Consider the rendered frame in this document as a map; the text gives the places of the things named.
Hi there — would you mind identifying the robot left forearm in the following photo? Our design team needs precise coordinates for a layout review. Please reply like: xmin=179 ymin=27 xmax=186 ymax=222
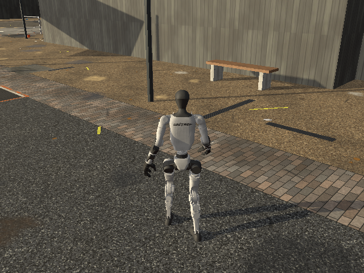
xmin=146 ymin=138 xmax=159 ymax=164

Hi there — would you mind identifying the robot right upper arm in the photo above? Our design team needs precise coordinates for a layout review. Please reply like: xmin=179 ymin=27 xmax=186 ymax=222
xmin=194 ymin=114 xmax=209 ymax=144

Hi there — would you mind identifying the left robot thigh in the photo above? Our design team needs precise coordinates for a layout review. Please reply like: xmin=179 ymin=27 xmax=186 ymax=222
xmin=163 ymin=158 xmax=175 ymax=195

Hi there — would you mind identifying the robot right hand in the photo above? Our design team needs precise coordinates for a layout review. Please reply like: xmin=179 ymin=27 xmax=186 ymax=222
xmin=197 ymin=146 xmax=211 ymax=155

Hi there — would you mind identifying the right robot thigh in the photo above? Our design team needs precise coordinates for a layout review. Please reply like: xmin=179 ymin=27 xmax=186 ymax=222
xmin=189 ymin=160 xmax=202 ymax=204

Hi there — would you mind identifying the robot left upper arm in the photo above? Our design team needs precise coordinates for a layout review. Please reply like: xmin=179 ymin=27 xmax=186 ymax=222
xmin=155 ymin=115 xmax=171 ymax=147

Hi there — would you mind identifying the robot left hand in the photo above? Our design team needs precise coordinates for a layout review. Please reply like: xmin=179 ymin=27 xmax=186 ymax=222
xmin=143 ymin=161 xmax=156 ymax=177

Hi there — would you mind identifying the robot right forearm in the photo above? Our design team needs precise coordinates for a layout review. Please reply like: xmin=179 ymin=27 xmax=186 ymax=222
xmin=203 ymin=136 xmax=211 ymax=150

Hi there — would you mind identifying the robot thigh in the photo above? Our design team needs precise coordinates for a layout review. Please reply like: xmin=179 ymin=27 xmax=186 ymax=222
xmin=189 ymin=160 xmax=202 ymax=204
xmin=163 ymin=158 xmax=175 ymax=195

